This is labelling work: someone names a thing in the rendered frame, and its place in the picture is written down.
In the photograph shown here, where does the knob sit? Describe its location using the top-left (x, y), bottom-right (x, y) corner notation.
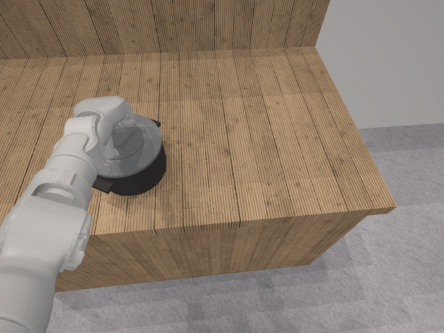
top-left (111, 124), bottom-right (135, 150)

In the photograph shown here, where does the left robot forearm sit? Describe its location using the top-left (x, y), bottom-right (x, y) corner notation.
top-left (0, 108), bottom-right (113, 253)

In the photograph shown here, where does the pot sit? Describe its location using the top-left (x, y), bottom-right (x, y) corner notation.
top-left (92, 119), bottom-right (167, 196)

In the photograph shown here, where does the robot left hand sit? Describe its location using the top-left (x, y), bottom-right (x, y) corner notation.
top-left (74, 96), bottom-right (136, 159)

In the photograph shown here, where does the table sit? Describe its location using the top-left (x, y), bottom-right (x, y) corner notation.
top-left (0, 0), bottom-right (397, 292)

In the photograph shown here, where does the lid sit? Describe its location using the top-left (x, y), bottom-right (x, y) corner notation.
top-left (98, 114), bottom-right (162, 178)

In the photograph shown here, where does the left robot upper arm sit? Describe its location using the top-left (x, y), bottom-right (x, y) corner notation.
top-left (0, 195), bottom-right (92, 333)

